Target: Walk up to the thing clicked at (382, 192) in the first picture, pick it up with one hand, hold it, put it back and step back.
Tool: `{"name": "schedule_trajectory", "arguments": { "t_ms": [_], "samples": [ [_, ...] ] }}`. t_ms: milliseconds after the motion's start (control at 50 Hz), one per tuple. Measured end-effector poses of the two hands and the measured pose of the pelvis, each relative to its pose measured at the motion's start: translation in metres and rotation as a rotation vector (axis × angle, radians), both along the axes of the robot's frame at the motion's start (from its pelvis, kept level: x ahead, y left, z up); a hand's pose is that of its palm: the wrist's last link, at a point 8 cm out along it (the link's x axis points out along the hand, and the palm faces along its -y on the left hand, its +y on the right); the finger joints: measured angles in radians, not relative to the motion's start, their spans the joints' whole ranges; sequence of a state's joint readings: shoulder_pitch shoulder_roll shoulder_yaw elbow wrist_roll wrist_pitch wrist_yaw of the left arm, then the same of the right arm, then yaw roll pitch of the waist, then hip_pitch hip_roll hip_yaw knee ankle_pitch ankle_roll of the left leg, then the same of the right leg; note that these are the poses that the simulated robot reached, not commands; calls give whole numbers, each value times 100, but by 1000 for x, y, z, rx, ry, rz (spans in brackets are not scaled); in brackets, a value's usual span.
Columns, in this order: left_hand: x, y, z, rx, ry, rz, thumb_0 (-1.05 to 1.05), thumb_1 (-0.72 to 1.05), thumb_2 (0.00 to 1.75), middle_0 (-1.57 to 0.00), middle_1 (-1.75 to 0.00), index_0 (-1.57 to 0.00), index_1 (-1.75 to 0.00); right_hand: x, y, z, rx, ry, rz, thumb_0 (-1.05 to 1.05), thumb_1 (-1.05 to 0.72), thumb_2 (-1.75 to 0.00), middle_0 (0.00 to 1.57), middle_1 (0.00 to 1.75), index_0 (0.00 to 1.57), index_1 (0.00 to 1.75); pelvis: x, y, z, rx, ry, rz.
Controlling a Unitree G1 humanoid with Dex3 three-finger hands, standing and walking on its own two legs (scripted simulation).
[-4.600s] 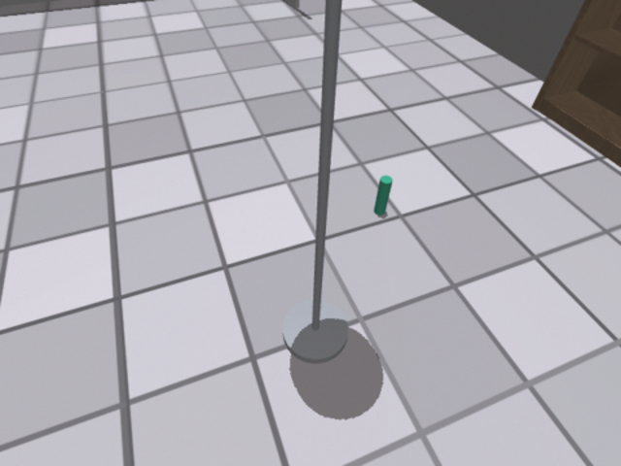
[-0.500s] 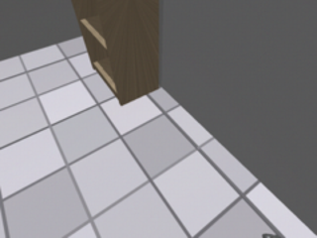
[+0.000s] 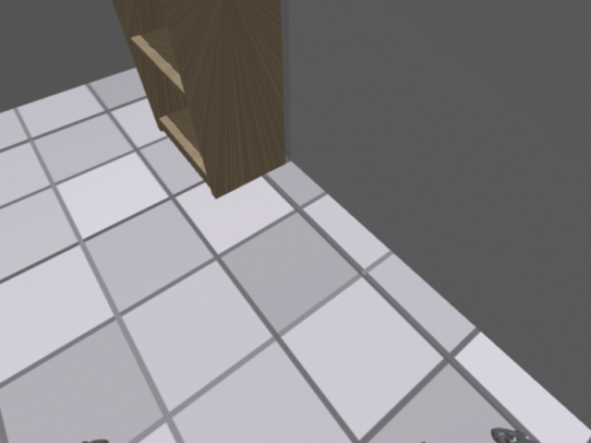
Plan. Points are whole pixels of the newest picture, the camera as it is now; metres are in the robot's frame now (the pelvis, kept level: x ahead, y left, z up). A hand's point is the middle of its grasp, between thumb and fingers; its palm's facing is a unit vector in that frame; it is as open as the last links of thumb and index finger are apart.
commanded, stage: walk up
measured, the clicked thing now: out of the picture +0.05 +1.30 -0.67
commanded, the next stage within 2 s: stand in 0.24 s
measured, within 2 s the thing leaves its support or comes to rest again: neither
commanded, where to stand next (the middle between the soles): +0.04 -0.01 m, yaw +5 degrees
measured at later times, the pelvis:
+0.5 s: pelvis +0.00 +0.01 +0.01, yaw +0 degrees
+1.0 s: pelvis -0.01 +0.01 +0.02, yaw +2 degrees
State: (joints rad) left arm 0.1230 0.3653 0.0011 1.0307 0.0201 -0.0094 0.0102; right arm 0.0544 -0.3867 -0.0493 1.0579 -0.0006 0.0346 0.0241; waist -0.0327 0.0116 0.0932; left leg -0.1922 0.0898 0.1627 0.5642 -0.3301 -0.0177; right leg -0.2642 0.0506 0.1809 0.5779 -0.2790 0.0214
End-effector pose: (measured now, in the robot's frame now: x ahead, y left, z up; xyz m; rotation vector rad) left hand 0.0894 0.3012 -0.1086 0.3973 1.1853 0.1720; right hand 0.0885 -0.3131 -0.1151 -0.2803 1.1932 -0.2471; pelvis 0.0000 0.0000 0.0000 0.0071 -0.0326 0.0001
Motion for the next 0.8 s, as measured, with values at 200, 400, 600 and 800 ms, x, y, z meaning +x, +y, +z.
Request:
{"name": "schedule_trajectory", "arguments": {
  "t_ms": [200, 400, 600, 800],
  "samples": [
    [15, 6, -1, -14, -34, -12, 0, 90, 89, -20, -30, -20, -30, -6, 12, 4, 0, 2, 0, 0, -91, -90, 21, 30, 20, 30, 0, 8, 1, 5, -3, -20],
    [11, -3, 7, -34, -14, 0, 0, 90, 90, -20, -30, -20, -30, -12, 15, 2, 14, 23, -5, 0, -91, -90, 21, 30, 20, 30, 6, 7, 9, -4, -19, 1],
    [4, -2, 10, -50, -27, 32, 0, 90, 90, -20, -30, -20, -30, -16, 25, 8, 24, 34, 26, 0, -91, -90, 21, 30, 20, 30, 2, 9, 15, -2, -21, 11],
    [-17, 2, 9, -48, -10, 54, 0, 90, 90, -20, -30, -20, -30, -19, 25, 11, 17, 21, 38, 0, -91, -90, 21, 30, 20, 30, -5, 9, 16, -1, -27, 20]
  ]
}}
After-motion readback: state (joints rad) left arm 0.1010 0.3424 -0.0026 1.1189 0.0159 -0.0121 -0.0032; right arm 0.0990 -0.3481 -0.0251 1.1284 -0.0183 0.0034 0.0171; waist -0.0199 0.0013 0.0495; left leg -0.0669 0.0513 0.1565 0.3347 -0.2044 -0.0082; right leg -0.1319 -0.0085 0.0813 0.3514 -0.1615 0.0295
